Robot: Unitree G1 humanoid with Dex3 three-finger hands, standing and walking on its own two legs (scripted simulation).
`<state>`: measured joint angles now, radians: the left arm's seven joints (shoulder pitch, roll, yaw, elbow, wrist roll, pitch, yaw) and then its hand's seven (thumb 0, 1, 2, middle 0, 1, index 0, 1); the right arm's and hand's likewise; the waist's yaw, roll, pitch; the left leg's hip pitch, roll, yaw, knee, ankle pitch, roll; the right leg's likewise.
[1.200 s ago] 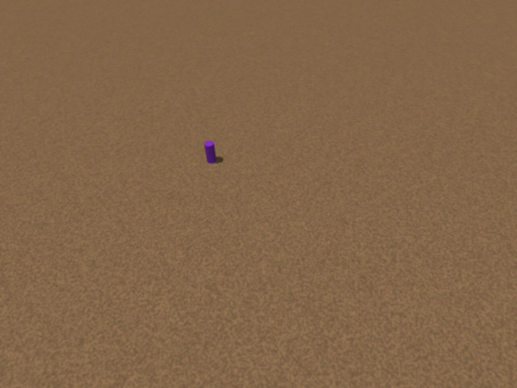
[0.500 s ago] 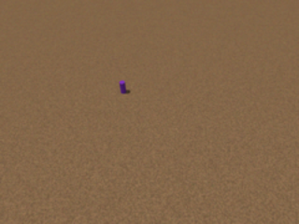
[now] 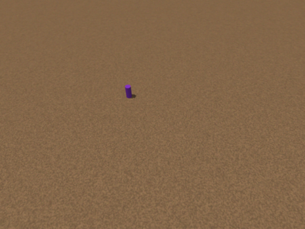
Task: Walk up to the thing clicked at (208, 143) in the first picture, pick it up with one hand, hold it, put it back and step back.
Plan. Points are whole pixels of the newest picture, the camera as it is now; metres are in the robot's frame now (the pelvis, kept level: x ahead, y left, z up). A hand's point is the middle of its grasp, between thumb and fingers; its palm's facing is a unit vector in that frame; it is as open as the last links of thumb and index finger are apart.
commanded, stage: walk up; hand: left
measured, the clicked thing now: (128, 91) +1.48 +0.27 -0.72
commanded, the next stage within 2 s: none
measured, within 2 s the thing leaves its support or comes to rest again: neither
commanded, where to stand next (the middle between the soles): +1.14 +0.04 m, yaw +2 degrees
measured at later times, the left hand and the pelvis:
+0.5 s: hand (45, 214) +0.22 +0.36 -0.15, palm faces -0.03 -0.94 -0.33, open 7.4 cm; pelvis +0.17 +0.07 +0.00, yaw +1 degrees
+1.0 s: hand (79, 145) +0.46 +0.31 -0.14, palm faces +0.04 -0.93 -0.35, open 7.4 cm; pelvis +0.42 +0.04 -0.01, yaw +3 degrees
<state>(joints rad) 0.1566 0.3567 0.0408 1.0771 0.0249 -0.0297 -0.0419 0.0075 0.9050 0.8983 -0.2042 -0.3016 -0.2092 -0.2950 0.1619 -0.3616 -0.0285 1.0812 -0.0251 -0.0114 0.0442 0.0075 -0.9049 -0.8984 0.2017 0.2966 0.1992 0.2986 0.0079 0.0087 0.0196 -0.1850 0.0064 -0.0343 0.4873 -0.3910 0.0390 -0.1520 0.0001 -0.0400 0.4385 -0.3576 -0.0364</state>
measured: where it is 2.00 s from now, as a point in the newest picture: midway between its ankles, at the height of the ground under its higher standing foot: (152, 149)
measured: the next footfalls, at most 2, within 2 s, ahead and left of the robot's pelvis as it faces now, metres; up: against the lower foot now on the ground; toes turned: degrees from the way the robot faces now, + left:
left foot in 0.24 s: +0.17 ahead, +0.19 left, +0.00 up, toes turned +7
right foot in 0.68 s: +0.44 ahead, -0.08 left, +0.00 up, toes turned -4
